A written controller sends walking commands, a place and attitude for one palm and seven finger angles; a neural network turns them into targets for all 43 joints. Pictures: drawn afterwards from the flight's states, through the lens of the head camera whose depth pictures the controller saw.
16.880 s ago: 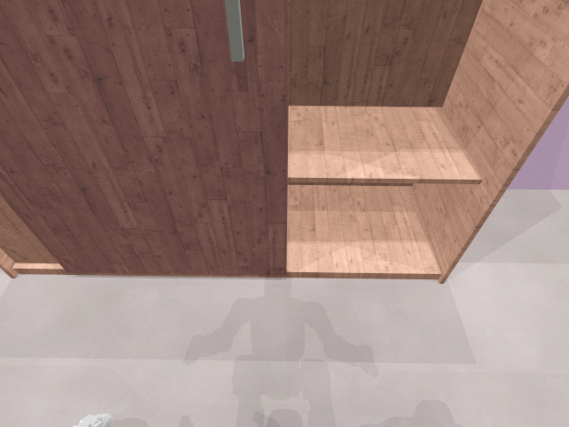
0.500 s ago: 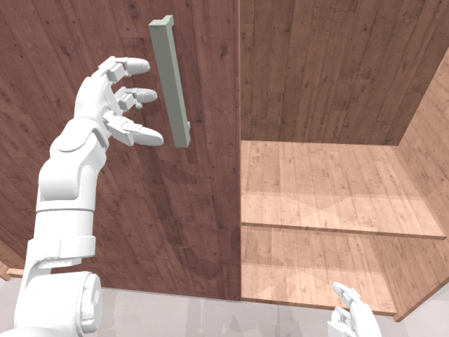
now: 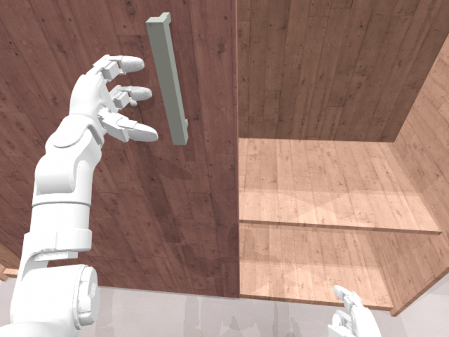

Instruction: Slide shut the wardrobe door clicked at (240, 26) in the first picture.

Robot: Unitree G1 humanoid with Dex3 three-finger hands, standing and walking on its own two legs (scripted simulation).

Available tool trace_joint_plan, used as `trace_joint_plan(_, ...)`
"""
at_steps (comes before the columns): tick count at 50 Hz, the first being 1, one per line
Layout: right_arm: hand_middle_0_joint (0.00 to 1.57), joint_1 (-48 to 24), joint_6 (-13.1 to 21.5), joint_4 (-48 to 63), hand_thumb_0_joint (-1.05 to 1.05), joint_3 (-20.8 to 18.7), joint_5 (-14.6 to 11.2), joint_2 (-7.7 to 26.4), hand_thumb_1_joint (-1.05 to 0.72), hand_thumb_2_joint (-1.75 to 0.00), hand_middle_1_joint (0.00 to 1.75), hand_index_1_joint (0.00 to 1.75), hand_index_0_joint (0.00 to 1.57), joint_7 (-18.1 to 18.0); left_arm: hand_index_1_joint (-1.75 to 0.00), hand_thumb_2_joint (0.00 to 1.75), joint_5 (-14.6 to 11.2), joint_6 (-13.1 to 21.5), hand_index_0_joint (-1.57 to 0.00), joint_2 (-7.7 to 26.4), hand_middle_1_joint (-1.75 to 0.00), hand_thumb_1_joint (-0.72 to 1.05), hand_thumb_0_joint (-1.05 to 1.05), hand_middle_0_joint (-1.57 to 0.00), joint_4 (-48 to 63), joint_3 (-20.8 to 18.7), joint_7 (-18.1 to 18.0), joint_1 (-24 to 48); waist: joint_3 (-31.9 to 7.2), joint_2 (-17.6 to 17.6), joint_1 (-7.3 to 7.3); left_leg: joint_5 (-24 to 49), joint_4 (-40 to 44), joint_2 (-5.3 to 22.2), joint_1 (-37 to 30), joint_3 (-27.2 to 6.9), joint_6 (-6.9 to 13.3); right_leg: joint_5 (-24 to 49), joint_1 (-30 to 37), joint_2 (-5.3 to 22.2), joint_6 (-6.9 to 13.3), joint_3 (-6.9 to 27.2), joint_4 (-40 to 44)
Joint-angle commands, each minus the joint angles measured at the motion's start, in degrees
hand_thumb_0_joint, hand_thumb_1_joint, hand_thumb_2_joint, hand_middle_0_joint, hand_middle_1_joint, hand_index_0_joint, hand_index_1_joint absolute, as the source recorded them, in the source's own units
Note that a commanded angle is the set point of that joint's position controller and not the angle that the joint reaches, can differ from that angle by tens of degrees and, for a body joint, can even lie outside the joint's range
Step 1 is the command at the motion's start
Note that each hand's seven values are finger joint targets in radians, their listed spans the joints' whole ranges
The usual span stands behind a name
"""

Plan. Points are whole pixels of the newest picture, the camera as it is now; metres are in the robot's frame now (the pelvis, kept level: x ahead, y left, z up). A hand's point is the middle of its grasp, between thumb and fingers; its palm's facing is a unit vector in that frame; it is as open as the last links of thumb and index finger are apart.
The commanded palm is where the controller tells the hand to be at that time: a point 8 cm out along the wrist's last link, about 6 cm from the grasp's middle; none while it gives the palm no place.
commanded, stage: feel for the door with the fingertips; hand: left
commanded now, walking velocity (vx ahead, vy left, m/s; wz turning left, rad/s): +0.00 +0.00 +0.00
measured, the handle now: (173, 84) +0.44 +0.11 +0.27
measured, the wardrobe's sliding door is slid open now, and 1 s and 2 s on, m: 0.63 0.63 0.63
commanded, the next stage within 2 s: slide the fingers in behind the handle in 0.54 s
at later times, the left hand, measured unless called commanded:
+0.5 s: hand (156, 103) +0.39 +0.13 +0.26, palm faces +0.00 -1.00 -0.02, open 14.0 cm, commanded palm +0.37 +0.18 +0.26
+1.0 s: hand (164, 103) +0.39 +0.12 +0.26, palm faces -0.01 -1.00 -0.02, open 14.0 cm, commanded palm +0.36 +0.17 +0.26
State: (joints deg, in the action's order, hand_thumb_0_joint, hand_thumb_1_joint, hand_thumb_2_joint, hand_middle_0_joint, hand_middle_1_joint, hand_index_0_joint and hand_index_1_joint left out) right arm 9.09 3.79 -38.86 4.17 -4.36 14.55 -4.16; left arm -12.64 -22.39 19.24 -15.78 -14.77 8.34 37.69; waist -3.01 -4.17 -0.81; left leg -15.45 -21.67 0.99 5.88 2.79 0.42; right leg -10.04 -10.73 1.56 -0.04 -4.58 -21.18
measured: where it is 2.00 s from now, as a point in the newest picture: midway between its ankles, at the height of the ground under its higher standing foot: outside the picture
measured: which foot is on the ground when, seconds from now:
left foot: down 0.00-1.00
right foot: down 0.00-1.00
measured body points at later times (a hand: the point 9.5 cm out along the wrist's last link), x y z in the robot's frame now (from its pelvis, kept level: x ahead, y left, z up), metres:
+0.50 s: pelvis +0.00 +0.00 +0.00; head -0.02 -0.02 +0.45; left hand +0.38 +0.19 +0.26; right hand +0.20 -0.21 -0.09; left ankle -0.04 +0.11 -0.74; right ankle +0.01 -0.12 -0.74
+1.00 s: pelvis +0.00 +0.00 +0.00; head -0.03 -0.03 +0.45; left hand +0.39 +0.17 +0.26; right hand +0.17 -0.23 -0.10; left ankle -0.04 +0.11 -0.74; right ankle +0.01 -0.12 -0.75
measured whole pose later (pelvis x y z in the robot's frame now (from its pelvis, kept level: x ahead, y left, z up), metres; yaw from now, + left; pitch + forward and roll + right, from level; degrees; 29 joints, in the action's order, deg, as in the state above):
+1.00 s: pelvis +0.00 +0.00 +0.00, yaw +0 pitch -1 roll +0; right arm 8.5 2.2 -40.1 3.9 -3.9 13.8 -3.5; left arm -11.3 -24.4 13.1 -13.4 -9.9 1.8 39.1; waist -2.6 -4.1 -0.8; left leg -14.9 -21.1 1.0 5.0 2.9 0.3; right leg -9.7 -10.2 1.4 0.2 -4.3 -21.1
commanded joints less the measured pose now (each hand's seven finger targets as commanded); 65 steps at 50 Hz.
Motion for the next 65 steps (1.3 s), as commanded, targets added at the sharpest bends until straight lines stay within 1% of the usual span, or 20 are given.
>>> trace_joint_plan(1, 0.20, -8.72, 3.34, 9.09, 0.00, -2.64, -0.45, 6.33, -0.90, -0.90, 0.30, 0.30, 0.20, -0.70, -1.20, 0.30, -0.88, 3.40, -0.30, 9.52, -1.20, -0.50, 0.00, -0.30, 11.19, -1.07, 0.16, 27.28, -13.48, 3.77, 0.34, 16.53, 1.68, -0.97, -1.45, -2.35, 1.20, 12.90, 6.97, -1.57, 1.54, 1.60, 1.07)
trace_joint_plan(5, 0.20, -8.18, 3.80, 8.23, 0.00, -2.72, -0.54, 6.30, -0.90, -0.90, 0.30, 0.30, 0.20, -0.86, -1.20, 0.30, -0.50, 2.56, -0.30, 6.87, -1.20, -0.50, 0.00, -0.30, 10.72, 1.62, -0.68, 31.09, -13.27, 3.33, 1.33, 15.26, 1.76, -1.01, -2.06, -2.55, 1.22, 11.13, 5.37, -1.68, 1.51, 1.57, 1.42)
trace_joint_plan(7, 0.20, -8.37, 4.11, 8.37, 0.00, -2.80, -0.32, 5.99, -0.90, -0.90, 0.30, 0.30, 0.20, -0.56, -1.20, 0.30, -0.42, 3.00, -0.30, 5.34, -1.20, -0.50, 0.00, -0.30, 13.37, 2.53, -1.14, 30.73, -15.07, 1.19, 0.93, 17.26, 1.60, -1.02, -3.43, -2.86, 0.96, 12.28, 6.12, -1.64, 1.82, 1.45, 0.99)
trace_joint_plan(12, 0.20, -9.07, 3.99, 8.12, 0.00, -2.76, -0.15, 5.80, -0.90, -0.90, 0.30, 0.30, 0.20, -0.26, -1.20, 0.30, -1.12, 2.56, -0.30, 3.14, -1.20, -0.50, 0.00, -0.30, 15.39, 3.34, -1.84, 29.46, -15.19, 4.27, 0.60, 19.23, 1.25, -0.94, -3.46, -2.94, 0.86, 14.86, 6.90, -1.75, 1.68, 1.06, 0.42)
trace_joint_plan(14, 0.20, -9.49, 3.85, 8.19, 0.00, -2.65, 0.02, 5.45, -0.90, -0.90, 0.30, 0.30, 0.20, -0.03, -1.20, 0.30, -0.64, 2.24, -0.30, 2.86, -1.20, -0.50, 0.00, -0.30, 16.83, 3.27, -2.97, 30.03, -15.61, 3.19, 0.34, 19.77, 1.31, -1.03, -3.83, -2.87, 0.68, 14.93, 6.96, -1.79, 1.76, 1.09, 0.16)
trace_joint_plan(17, 0.20, -9.80, 2.83, 8.13, 0.00, -2.50, 0.52, 5.51, -0.90, -0.90, 0.30, 0.30, 0.20, 0.20, -1.20, 0.30, 0.12, 1.79, -0.30, 6.57, -1.20, -0.50, 0.00, -0.30, 16.78, -0.79, -5.47, 28.02, -15.87, 4.59, -0.89, 19.69, 1.73, -1.04, -2.12, -2.60, 0.71, 14.83, 8.88, -1.67, 1.72, 1.41, 0.13)
trace_joint_plan(20, 0.20, -10.34, 2.19, 8.77, 0.00, -2.45, 0.63, 4.89, -0.90, -0.90, 0.30, 0.30, 0.20, 0.47, -1.20, 0.30, 1.08, 1.43, -0.30, 5.30, -1.20, -0.50, 0.00, -0.30, 18.79, 0.27, -6.44, 28.57, -16.81, 4.67, -0.68, 22.26, 1.35, -1.00, -2.94, -2.04, 0.85, 18.10, 9.98, -1.63, 1.69, 1.61, -0.46)
trace_joint_plan(21, 0.20, -10.21, 1.78, 8.60, 0.00, -2.49, 0.72, 5.13, -0.90, -0.90, 0.30, 0.30, 0.20, 0.52, -1.20, 0.30, 1.27, 1.50, -0.30, 7.05, -1.20, -0.50, 0.00, -0.30, 17.68, -1.16, -6.59, 26.88, -16.34, 5.17, -1.11, 22.46, 1.42, -0.86, -2.26, -2.23, 0.70, 17.84, 10.41, -1.69, 1.83, 1.45, -0.42)
trace_joint_plan(24, 0.20, -10.77, 1.45, 8.87, 0.00, -2.36, 0.35, 4.67, -0.90, -0.90, 0.30, 0.30, 0.20, 0.43, -1.20, 0.30, 1.08, 1.14, -0.30, 3.23, -1.20, -0.50, 0.00, -0.30, 18.20, 2.66, -5.89, 29.46, -15.45, 4.50, 0.15, 21.19, 1.41, -0.88, -3.25, -1.86, 0.80, 17.27, 8.97, -1.85, 1.63, 1.53, -0.05)
trace_joint_plan(27, 0.20, -10.36, 1.05, 8.18, 0.00, -2.18, 0.18, 5.05, -0.90, -0.90, 0.30, 0.30, 0.20, 0.02, -1.20, 0.30, 1.05, 0.11, -0.30, 3.24, -1.20, -0.50, 0.00, -0.30, 13.30, 2.99, -5.62, 30.19, -12.50, 3.93, 0.59, 17.66, 1.93, -1.02, -1.85, -2.15, 0.77, 13.33, 6.91, -1.85, 1.66, 1.55, 0.88)
trace_joint_plan(31, 0.20, -9.58, 1.37, 7.73, 0.00, -2.38, 0.29, 5.19, -0.90, -0.90, 0.30, 0.30, 0.20, -0.23, -1.20, 0.30, 1.02, 0.51, -0.30, 4.12, -1.20, -0.50, 0.00, -0.30, 11.16, 2.19, -5.85, 31.99, -13.83, 3.98, 0.51, 17.67, 1.65, -1.14, -2.35, -2.33, 0.84, 12.98, 7.04, -1.84, 1.75, 1.66, 1.03)
trace_joint_plan(33, 0.20, -9.31, 1.72, 7.70, 0.00, -2.46, 0.24, 4.86, -0.90, -0.90, 0.30, 0.30, 0.20, -0.15, -1.20, 0.30, 0.79, 1.40, -0.30, 0.99, -1.20, -0.50, 0.00, -0.30, 12.05, 5.04, -5.52, 34.85, -14.72, 4.42, 1.40, 18.14, 1.54, -1.16, -3.30, -2.41, 0.90, 13.90, 6.83, -1.82, 1.68, 1.60, 0.96)
trace_joint_plan(36, 0.20, -9.41, 1.80, 7.99, 0.00, -2.58, 0.33, 5.01, -0.90, -0.90, 0.30, 0.30, 0.20, 0.03, -1.20, 0.30, 0.53, 2.14, -0.30, 2.39, -1.20, -0.50, 0.00, -0.30, 12.09, 3.15, -5.37, 31.13, -15.81, 4.96, 0.25, 19.66, 1.36, -1.24, -3.04, -2.53, 0.90, 15.60, 8.52, -1.74, 1.80, 1.54, 0.51)
trace_joint_plan(41, 0.20, -10.00, 1.84, 8.33, 0.00, -2.60, 0.16, 4.97, -0.90, -0.90, 0.30, 0.30, 0.20, 0.20, -1.20, 0.30, 0.53, 2.77, -0.30, 1.36, -1.20, -0.50, 0.00, -0.30, 14.37, 4.51, -5.13, 30.69, -15.02, 4.61, 0.33, 18.43, 1.85, -1.08, -2.85, -2.48, 0.84, 14.13, 8.21, -1.74, 1.71, 1.35, 0.72)
trace_joint_plan(46, 0.20, -10.28, 1.39, 8.23, 0.00, -2.47, 0.24, 5.24, -0.90, -0.90, 0.30, 0.30, 0.20, 0.01, -1.20, 0.30, 1.09, 1.59, -0.30, 5.90, -1.20, -0.50, 0.00, -0.30, 13.28, 0.27, -6.62, 28.83, -13.75, 4.85, -0.63, 15.59, 2.65, -1.10, -0.99, -2.11, 1.06, 11.00, 8.61, -1.68, 1.60, 1.77, 1.51)
trace_joint_plan(54, 0.20, -10.94, 1.79, 9.20, 0.00, -2.64, 0.13, 4.65, -0.90, -0.90, 0.30, 0.30, 0.20, 0.61, -1.20, 0.30, 1.03, 1.47, -0.30, 1.39, -1.20, -0.50, 0.00, -0.30, 19.41, 3.87, -6.58, 28.16, -16.08, 4.05, -0.13, 18.70, 2.09, -1.16, -3.14, -1.54, 1.12, 15.52, 9.74, -1.88, 1.48, 1.84, 0.85)
trace_joint_plan(57, 0.20, -11.04, 1.41, 8.67, 0.00, -2.43, 0.17, 4.90, -0.90, -0.90, 0.30, 0.30, 0.20, 0.50, -1.20, 0.30, 0.76, 0.21, -0.30, 2.08, -1.20, -0.50, 0.00, -0.30, 16.49, 2.84, -7.12, 26.37, -13.40, 5.80, -0.27, 16.19, 2.51, -1.17, -1.29, -1.75, 1.23, 12.72, 8.77, -1.92, 1.36, 1.77, 1.41)
trace_joint_plan(61, 0.20, -11.38, 1.10, 8.53, 0.00, -2.39, 0.25, 4.87, -0.90, -0.90, 0.30, 0.30, 0.20, 0.45, -1.20, 0.30, 1.21, -0.22, -0.30, 2.78, -1.20, -0.50, 0.00, -0.30, 16.56, 2.52, -7.95, 27.02, -13.73, 5.43, -0.42, 15.74, 2.38, -1.32, -1.36, -1.68, 1.35, 11.80, 8.87, -1.79, 1.40, 2.09, 1.62)
trace_joint_plan(63, 0.20, -11.37, 1.11, 8.41, 0.00, -2.34, 0.14, 4.84, -0.90, -0.90, 0.30, 0.30, 0.20, 0.24, -1.20, 0.30, 0.69, -0.31, -0.30, 2.67, -1.20, -0.50, 0.00, -0.30, 15.28, 2.39, -7.82, 27.99, -12.69, 7.39, 0.04, 14.00, 2.48, -1.29, -0.81, -1.69, 1.60, 10.46, 8.18, -1.88, 1.09, 2.18, 2.10)
trace_joint_plan(65, 0.20, -11.50, 1.24, 8.58, 0.00, -2.30, 0.15, 4.68, -0.90, -0.90, 0.30, 0.30, 0.20, 0.14, -1.20, 0.30, 0.84, -0.05, -0.30, 2.50, -1.20, -0.50, 0.00, -0.30, 15.82, 2.82, -7.59, 29.49, -13.82, 5.98, 0.16, 14.25, 2.40, -1.39, -1.32, -1.41, 1.63, 10.98, 8.60, -1.73, 1.10, 2.47, 1.99)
